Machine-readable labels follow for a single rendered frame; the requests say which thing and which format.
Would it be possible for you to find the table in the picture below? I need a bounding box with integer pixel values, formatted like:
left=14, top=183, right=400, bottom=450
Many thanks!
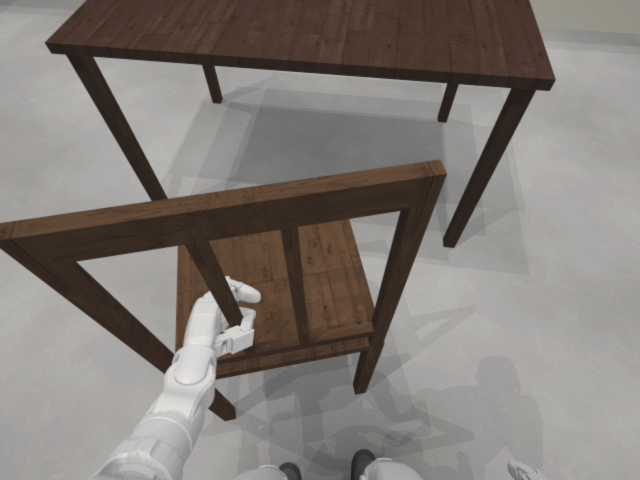
left=45, top=0, right=556, bottom=248

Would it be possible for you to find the chair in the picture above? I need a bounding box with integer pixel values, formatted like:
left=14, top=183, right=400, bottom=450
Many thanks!
left=0, top=159, right=447, bottom=421

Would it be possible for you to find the left robot forearm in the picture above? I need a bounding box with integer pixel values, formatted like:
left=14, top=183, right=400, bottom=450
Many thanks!
left=88, top=345, right=217, bottom=480

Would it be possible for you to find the left robot hand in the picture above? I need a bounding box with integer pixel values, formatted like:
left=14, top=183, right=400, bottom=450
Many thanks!
left=183, top=276, right=261, bottom=358

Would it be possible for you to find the left robot shin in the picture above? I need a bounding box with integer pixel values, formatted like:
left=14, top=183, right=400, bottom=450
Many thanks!
left=259, top=465, right=287, bottom=477

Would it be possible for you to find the right robot foot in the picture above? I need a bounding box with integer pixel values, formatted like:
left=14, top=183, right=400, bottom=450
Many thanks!
left=351, top=449, right=376, bottom=480

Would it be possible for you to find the right robot hand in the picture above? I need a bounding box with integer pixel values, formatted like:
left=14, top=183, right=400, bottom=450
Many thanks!
left=508, top=460, right=547, bottom=480

